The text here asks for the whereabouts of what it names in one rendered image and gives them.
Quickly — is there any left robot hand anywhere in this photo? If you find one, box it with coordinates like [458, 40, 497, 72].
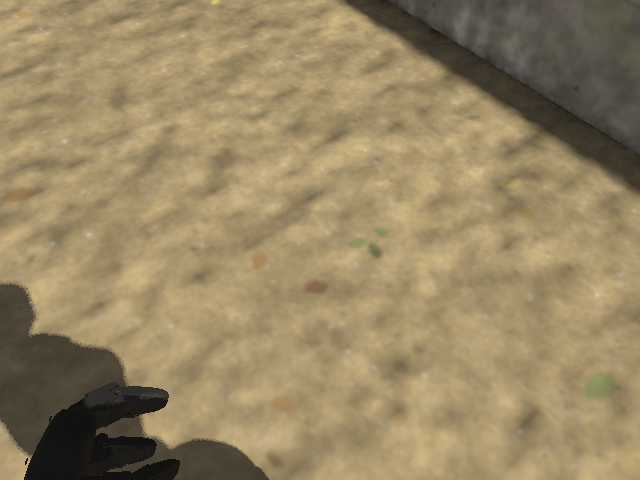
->
[24, 382, 180, 480]

